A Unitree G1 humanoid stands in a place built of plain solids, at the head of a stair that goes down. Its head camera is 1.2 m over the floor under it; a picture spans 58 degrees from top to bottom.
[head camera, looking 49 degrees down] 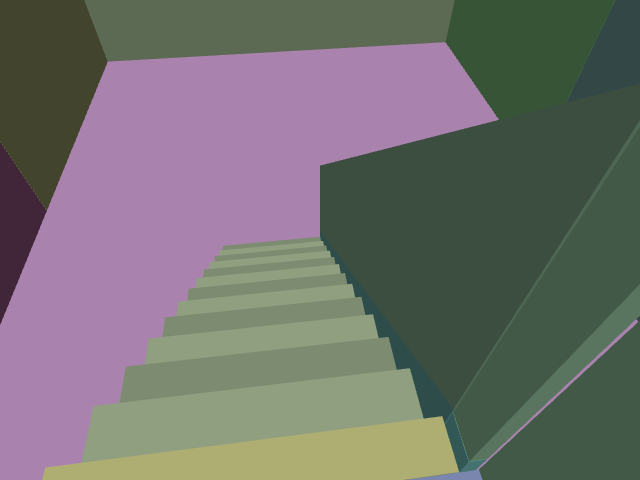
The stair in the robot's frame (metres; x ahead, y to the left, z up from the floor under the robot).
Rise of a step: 0.19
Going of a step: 0.22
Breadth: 1.04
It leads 7 degrees to the left of straight ahead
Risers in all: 13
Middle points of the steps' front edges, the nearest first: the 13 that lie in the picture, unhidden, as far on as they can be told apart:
0.35 0.18 0.00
0.57 0.21 -0.19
0.79 0.24 -0.38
1.01 0.26 -0.57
1.24 0.29 -0.76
1.46 0.32 -0.95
1.68 0.35 -1.14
1.90 0.37 -1.33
2.12 0.40 -1.52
2.34 0.43 -1.71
2.57 0.46 -1.90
2.79 0.48 -2.09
3.01 0.51 -2.28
